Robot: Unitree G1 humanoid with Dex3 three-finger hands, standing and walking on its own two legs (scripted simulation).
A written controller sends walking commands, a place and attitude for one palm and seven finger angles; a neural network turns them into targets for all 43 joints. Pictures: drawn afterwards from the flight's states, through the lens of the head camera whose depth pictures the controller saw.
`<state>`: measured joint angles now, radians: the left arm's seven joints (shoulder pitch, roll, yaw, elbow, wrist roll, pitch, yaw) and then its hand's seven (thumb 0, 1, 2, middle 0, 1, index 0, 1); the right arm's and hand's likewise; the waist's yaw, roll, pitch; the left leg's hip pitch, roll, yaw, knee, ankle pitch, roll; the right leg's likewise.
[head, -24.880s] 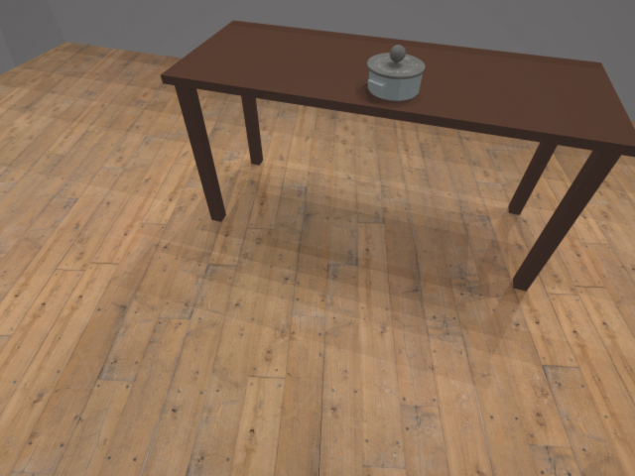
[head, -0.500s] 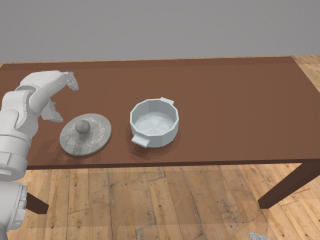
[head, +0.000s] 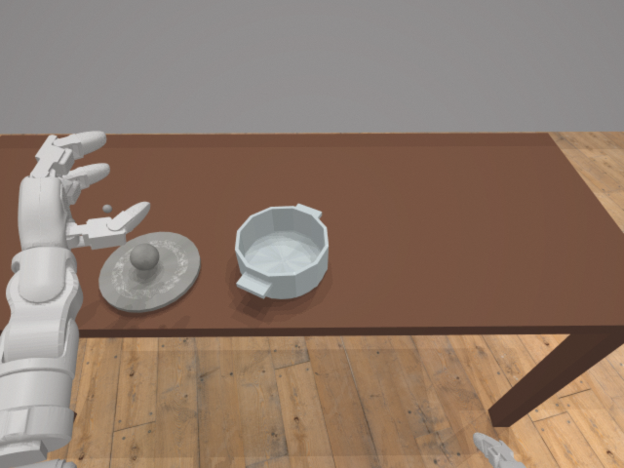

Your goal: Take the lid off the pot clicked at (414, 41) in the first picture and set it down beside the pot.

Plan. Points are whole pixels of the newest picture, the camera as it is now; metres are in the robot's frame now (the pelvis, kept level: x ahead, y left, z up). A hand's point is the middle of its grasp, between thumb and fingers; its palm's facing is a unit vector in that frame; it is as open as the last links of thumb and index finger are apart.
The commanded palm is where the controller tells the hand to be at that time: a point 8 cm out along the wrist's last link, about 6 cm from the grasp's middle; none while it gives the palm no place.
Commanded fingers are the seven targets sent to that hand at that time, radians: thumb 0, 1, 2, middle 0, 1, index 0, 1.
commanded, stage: draw the hand back to the body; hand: left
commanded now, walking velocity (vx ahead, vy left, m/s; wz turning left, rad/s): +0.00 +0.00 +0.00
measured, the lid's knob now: (144, 256) +0.45 +0.32 -0.04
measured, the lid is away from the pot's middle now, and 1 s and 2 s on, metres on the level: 0.24 0.24 0.24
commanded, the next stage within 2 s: step back with the hand held close in 1.38 s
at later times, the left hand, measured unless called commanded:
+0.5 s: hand (98, 268) +0.27 +0.24 +0.17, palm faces +0.43 -0.86 -0.27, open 8.2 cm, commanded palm +0.22 +0.27 +0.17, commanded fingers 0.00 0.90 0.90 -0.20 -0.30 -0.20 -0.30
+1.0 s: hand (73, 354) +0.19 +0.23 +0.16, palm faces +0.41 -0.85 -0.32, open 7.4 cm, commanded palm +0.13 +0.27 +0.17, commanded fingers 0.00 0.90 0.90 -0.20 -0.30 -0.20 -0.30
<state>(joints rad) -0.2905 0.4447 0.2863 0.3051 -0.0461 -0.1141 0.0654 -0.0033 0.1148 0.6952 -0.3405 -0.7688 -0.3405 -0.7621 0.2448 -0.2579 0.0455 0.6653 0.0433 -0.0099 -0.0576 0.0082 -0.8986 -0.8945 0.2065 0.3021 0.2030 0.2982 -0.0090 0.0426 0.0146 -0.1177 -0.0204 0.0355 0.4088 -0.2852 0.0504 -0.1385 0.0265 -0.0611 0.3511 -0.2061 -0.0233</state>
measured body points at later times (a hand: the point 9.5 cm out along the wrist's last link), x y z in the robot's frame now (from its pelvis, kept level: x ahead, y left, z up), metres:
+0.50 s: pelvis -0.01 -0.03 +0.00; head -0.02 -0.05 +0.45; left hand +0.24 +0.28 +0.18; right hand +0.18 -0.26 -0.09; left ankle -0.04 +0.08 -0.74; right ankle -0.01 -0.11 -0.74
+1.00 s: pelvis -0.03 -0.02 +0.00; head -0.05 -0.05 +0.45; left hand +0.16 +0.27 +0.17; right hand +0.16 -0.25 -0.09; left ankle -0.04 +0.08 -0.74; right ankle -0.01 -0.11 -0.74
